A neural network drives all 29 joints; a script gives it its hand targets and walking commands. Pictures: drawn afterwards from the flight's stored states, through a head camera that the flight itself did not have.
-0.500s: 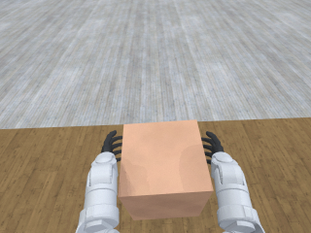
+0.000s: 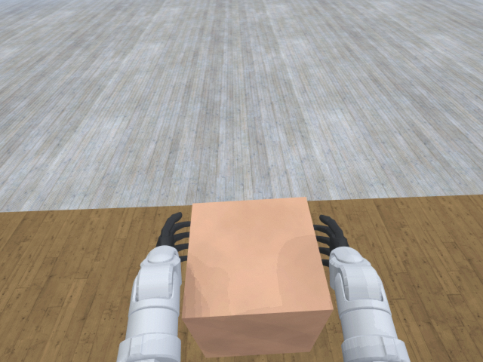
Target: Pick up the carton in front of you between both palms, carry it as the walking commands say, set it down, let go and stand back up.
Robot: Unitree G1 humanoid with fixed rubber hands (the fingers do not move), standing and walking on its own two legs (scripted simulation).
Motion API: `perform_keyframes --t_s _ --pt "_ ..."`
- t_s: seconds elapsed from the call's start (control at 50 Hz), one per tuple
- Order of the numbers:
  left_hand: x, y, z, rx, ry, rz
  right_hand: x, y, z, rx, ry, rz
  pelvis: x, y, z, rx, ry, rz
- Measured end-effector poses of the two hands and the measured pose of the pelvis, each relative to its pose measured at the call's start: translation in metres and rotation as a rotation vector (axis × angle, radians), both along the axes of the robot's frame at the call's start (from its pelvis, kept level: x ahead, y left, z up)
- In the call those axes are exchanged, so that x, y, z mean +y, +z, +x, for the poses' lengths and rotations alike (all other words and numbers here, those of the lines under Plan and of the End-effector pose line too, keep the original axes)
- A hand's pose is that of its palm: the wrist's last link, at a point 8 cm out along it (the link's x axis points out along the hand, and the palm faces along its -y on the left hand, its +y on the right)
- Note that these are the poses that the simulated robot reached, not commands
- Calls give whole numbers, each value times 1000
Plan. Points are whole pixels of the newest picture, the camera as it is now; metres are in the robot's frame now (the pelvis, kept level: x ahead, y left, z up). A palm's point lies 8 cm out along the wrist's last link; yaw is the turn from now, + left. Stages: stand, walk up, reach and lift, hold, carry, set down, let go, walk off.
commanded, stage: reach and lift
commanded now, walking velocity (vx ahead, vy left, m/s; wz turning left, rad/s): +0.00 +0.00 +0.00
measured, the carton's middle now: (253, 280) +0.28 +0.00 -0.05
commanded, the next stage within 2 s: hold in 0.08 s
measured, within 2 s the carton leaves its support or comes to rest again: neither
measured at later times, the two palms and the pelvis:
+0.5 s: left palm (162, 256) +0.28 +0.15 +0.05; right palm (341, 256) +0.27 -0.15 +0.05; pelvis -0.02 +0.00 +0.00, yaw +0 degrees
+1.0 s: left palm (163, 252) +0.29 +0.15 +0.05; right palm (339, 251) +0.28 -0.15 +0.05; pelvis +0.00 +0.00 +0.00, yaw +1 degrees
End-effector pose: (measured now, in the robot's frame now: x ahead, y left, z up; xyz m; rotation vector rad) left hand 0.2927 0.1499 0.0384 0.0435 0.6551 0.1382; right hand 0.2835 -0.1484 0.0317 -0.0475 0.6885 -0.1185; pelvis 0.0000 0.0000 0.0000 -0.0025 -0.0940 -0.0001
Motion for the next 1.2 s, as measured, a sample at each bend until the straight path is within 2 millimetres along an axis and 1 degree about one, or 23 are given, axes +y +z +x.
perform_keyframes --t_s 0.12,0.26,0.38,0.5,0.7,0.94,1.02,1.08,1.12,1.2 --pt "1 4 -2 -7 0 -1 1 4 -2 -7 -3 1 1 0 -2 -7 -2 0" --pt "2 18 -9 -34 5 -3 3 18 -7 -34 2 1 1 1 -4 -28 -5 0" --pt "3 16 -14 -9 15 -6 3 16 -11 -9 4 6 1 0 -11 -44 -2 1" --pt "2 16 -15 -14 21 -12 2 17 -12 -14 0 12 0 -1 -16 -46 -2 1" --pt "1 18 -12 -20 23 -14 1 18 -8 -19 -2 16 -2 -1 -15 -41 0 1" --pt "1 17 -9 -14 14 -2 1 18 -5 -14 6 3 -2 0 -7 -37 1 0" --pt "2 15 -6 -18 15 -7 2 17 -2 -17 9 -1 -2 -3 -3 24 15 -4" --pt "7 17 0 -33 24 -17 7 21 6 -33 8 2 1 -4 5 73 39 -8" --pt "14 20 5 -53 37 -30 14 25 15 -52 9 10 6 -7 11 96 51 -4" --pt "32 28 19 -60 63 -46 31 35 34 -58 16 23 17 -8 33 132 24 2"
